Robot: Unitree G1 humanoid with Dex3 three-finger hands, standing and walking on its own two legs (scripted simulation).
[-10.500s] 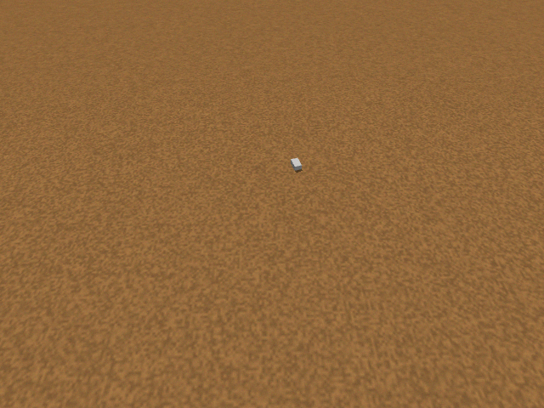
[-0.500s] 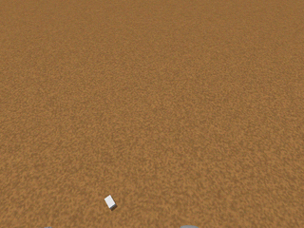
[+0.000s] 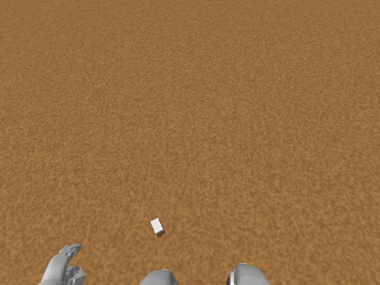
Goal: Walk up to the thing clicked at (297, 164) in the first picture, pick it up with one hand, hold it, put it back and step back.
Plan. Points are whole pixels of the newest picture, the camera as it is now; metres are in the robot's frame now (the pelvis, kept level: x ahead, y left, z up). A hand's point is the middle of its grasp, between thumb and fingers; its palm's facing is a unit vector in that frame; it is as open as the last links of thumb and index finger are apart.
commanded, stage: walk up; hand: left
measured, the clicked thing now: (157, 226) +0.40 +0.22 -0.73
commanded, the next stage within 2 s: none
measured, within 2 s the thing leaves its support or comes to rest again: neither
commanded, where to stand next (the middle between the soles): +0.00 +0.00 m, yaw -2 degrees
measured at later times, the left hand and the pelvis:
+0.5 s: hand out of the picture +0.04 +0.28 -0.13, palm faces -0.05 -0.93 -0.37, open 7.4 cm; pelvis -0.01 +0.01 +0.01, yaw -3 degrees
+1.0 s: hand out of the picture +0.03 +0.25 -0.15, palm faces -0.13 -0.91 -0.40, open 7.4 cm; pelvis -0.08 -0.01 -0.01, yaw -6 degrees
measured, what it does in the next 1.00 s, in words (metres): steps on the spot: right foot, then left foot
